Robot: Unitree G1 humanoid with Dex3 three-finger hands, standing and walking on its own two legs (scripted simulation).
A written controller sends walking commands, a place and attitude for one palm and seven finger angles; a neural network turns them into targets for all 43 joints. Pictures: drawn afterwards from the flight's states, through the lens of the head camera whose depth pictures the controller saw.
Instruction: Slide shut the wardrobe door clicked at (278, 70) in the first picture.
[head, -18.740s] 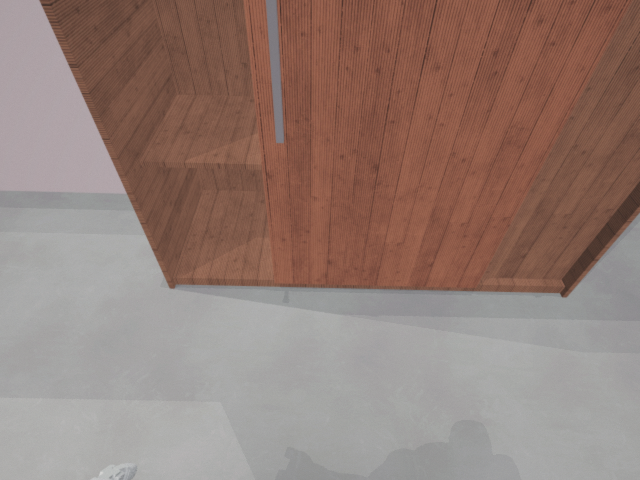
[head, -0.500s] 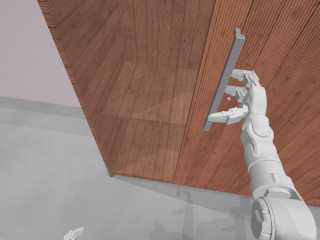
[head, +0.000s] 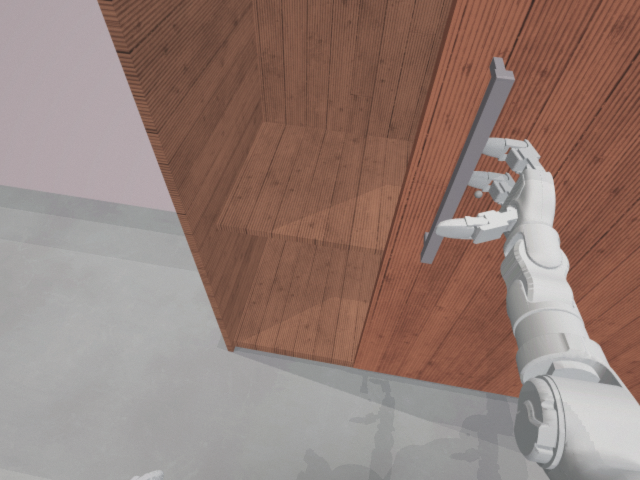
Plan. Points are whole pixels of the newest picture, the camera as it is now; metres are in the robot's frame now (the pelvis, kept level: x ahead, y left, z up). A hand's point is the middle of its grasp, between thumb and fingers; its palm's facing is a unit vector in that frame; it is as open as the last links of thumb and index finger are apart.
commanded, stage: slide the fingers in behind the handle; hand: right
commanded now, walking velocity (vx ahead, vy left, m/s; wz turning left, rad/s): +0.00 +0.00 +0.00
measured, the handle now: (455, 179) +0.51 -0.11 +0.11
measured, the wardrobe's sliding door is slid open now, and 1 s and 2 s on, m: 0.39 0.39 0.39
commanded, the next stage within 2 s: grip the handle and tug to test in 1.52 s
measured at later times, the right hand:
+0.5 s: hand (467, 195) +0.45 -0.11 +0.14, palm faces +0.03 +1.00 +0.01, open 14.0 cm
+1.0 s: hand (451, 199) +0.44 -0.09 +0.13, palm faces +0.03 +1.00 +0.00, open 14.1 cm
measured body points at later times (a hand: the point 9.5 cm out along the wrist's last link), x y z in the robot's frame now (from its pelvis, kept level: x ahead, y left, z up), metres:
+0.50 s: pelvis +0.01 -0.01 +0.00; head +0.03 +0.01 +0.45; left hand +0.09 +0.24 -0.12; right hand +0.44 -0.16 +0.14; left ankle -0.01 +0.09 -0.73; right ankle +0.01 -0.11 -0.73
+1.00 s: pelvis +0.01 +0.00 +0.00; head +0.03 +0.01 +0.45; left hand +0.09 +0.24 -0.12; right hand +0.44 -0.15 +0.13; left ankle -0.01 +0.09 -0.73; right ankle +0.01 -0.11 -0.73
